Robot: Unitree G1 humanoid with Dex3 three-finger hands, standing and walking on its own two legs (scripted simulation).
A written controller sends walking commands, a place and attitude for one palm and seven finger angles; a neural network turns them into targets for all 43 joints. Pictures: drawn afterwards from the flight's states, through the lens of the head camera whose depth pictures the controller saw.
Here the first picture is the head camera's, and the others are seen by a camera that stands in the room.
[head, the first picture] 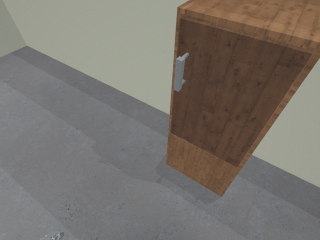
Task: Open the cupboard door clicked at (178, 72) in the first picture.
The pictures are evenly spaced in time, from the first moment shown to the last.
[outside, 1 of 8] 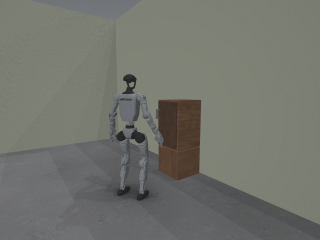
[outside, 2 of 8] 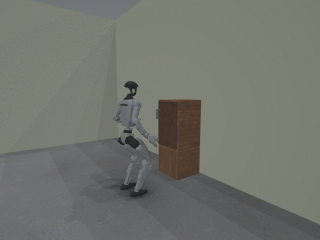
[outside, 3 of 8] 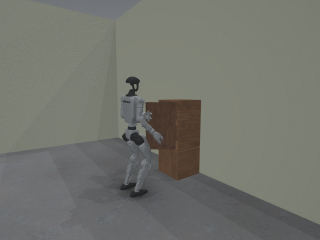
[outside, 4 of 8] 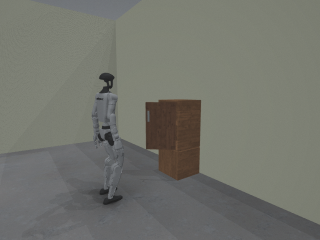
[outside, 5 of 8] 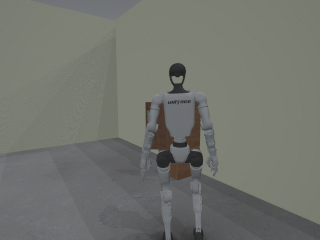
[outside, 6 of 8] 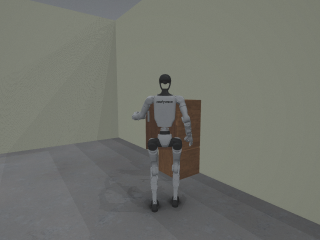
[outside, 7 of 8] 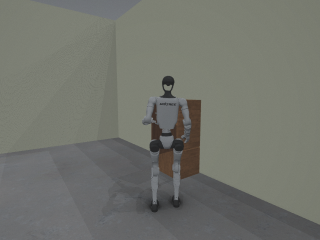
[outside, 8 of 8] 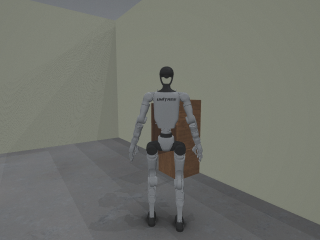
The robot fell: no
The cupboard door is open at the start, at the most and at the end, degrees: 0 97 96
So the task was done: yes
